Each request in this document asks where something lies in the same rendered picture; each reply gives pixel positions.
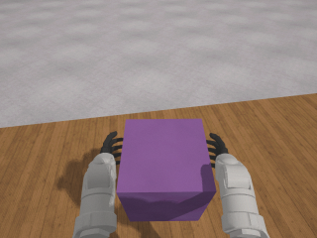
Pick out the robot left forearm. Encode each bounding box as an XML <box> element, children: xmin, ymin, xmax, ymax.
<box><xmin>72</xmin><ymin>153</ymin><xmax>117</xmax><ymax>238</ymax></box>

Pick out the robot right forearm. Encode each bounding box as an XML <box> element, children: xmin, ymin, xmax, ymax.
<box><xmin>215</xmin><ymin>153</ymin><xmax>269</xmax><ymax>238</ymax></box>

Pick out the carton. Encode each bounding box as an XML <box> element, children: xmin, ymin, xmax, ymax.
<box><xmin>116</xmin><ymin>118</ymin><xmax>217</xmax><ymax>222</ymax></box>

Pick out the robot right hand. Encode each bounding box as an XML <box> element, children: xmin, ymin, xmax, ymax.
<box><xmin>206</xmin><ymin>133</ymin><xmax>229</xmax><ymax>169</ymax></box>

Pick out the robot left hand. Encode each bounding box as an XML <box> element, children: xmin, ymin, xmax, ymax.
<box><xmin>100</xmin><ymin>131</ymin><xmax>124</xmax><ymax>166</ymax></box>

